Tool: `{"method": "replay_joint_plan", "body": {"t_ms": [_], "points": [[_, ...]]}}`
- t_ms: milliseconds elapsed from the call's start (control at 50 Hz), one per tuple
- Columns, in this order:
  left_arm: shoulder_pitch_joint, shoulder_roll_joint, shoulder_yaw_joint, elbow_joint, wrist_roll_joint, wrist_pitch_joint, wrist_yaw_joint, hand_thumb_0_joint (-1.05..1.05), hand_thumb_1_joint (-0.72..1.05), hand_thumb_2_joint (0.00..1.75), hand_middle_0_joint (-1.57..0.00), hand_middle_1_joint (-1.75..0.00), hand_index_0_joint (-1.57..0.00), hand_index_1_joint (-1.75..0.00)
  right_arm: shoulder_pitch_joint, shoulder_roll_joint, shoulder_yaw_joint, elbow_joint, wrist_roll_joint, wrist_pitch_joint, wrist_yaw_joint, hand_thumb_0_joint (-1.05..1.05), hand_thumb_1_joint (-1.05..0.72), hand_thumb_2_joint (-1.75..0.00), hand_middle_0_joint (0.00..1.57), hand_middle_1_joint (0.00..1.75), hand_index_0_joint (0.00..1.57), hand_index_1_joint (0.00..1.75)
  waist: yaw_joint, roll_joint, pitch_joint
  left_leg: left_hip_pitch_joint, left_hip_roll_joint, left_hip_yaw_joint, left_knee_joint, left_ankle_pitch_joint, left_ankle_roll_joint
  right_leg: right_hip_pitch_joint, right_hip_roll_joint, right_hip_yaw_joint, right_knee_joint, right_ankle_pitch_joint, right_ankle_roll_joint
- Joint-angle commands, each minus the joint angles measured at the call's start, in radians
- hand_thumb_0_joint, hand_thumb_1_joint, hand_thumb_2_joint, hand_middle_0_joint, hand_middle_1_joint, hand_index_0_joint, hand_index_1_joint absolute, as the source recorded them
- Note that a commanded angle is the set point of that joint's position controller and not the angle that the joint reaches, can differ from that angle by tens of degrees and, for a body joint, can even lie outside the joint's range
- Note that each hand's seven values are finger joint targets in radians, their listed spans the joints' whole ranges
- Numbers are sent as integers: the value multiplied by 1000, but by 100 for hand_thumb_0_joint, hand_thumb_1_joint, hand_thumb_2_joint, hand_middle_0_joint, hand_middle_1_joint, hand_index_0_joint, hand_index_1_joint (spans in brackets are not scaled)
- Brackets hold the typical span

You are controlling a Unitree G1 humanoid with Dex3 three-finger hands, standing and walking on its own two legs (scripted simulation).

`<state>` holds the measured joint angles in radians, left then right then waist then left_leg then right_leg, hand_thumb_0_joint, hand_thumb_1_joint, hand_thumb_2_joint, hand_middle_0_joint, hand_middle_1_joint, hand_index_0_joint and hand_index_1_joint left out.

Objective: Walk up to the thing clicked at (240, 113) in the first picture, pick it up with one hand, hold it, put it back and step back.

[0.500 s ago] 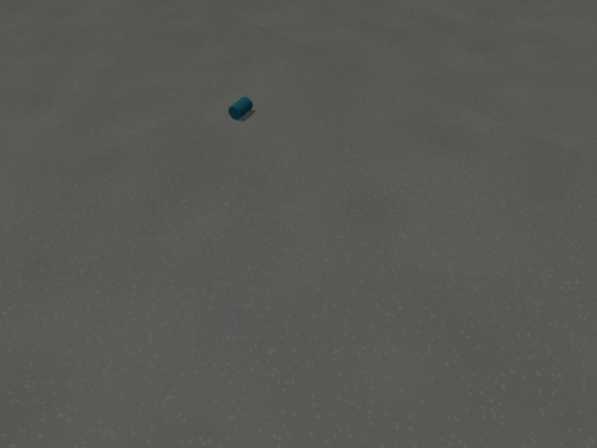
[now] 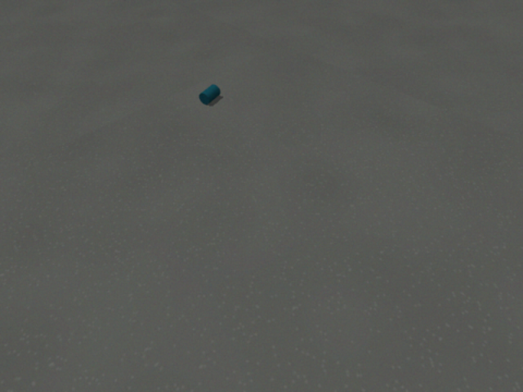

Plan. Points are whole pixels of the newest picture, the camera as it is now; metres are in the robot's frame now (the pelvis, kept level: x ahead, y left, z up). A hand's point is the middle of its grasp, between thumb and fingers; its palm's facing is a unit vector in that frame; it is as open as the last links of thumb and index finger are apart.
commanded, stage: stand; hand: left
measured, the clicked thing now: (209, 94) +2.16 +0.39 -0.74
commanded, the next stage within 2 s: walk up in 0.62 s
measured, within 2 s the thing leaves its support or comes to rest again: neither
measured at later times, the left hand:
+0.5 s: hand out of the picture +0.07 +0.25 -0.16, palm faces -0.02 -0.94 -0.34, open 7.4 cm
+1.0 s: hand out of the picture +0.11 +0.40 -0.18, palm faces +0.29 -0.89 -0.36, open 7.4 cm
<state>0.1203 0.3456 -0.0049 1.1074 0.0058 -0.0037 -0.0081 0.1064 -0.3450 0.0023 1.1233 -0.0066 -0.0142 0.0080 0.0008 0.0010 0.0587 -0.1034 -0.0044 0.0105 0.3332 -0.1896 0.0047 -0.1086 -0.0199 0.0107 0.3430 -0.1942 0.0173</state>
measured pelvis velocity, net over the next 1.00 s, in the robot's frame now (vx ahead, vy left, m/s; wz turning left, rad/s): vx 0.10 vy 0.08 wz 0.27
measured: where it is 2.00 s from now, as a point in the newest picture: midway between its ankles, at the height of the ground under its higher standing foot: (239, 285)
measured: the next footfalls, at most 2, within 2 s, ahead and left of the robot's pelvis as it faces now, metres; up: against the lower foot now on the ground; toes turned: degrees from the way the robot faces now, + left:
left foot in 0.96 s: +0.19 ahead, +0.23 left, +0.00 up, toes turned +23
right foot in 1.44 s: +0.53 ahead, +0.00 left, +0.00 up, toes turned +24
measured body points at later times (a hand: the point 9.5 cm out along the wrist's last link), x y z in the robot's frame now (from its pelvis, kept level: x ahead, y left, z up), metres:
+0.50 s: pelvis +0.00 +0.00 +0.00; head +0.02 +0.00 +0.45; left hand +0.07 +0.30 -0.13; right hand +0.08 -0.30 -0.13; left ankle +0.00 +0.12 -0.75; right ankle +0.00 -0.13 -0.75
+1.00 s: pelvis +0.10 +0.08 -0.04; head +0.06 +0.11 +0.40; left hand +0.09 +0.45 -0.16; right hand +0.30 -0.27 -0.08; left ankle +0.15 +0.21 -0.75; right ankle +0.01 -0.11 -0.72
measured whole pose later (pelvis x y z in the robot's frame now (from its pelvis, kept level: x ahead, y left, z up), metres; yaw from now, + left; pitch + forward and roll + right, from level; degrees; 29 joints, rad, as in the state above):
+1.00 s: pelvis +0.10 +0.08 -0.04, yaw +15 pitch -4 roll +2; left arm 0.17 0.53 0.13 0.97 0.05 0.03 -0.11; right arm 0.22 -0.53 -0.13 0.95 -0.02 -0.05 0.07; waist 0.03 -0.13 -0.01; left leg -0.41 0.04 0.13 0.73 -0.24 0.02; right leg -0.10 -0.19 -0.08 0.88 -0.57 -0.05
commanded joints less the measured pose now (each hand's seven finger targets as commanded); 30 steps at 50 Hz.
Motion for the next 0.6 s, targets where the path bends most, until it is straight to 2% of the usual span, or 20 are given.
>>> {"method": "replay_joint_plan", "body": {"t_ms": [0, 580], "points": [[-33, 206, 38, -57, 1, -27, 17, 0, 90, 90, -20, -30, -20, -30, -36, -215, -40, -60, 0, -23, -17, 0, -90, -90, 20, 30, 20, 30, 3, 3, -83, 16, 129, -98, -48, 152, 23, 2, -105, 82, -52, 150, -41], [-31, 209, 37, -53, 3, -27, 19, 0, 90, 90, -20, -30, -20, -30, -33, -212, -39, -59, 1, -20, -16, 0, -90, -90, 20, 30, 20, 30, 0, -7, -78, 14, 131, -108, -45, 183, 18, 8, -106, 71, -57, 157, -38]]}}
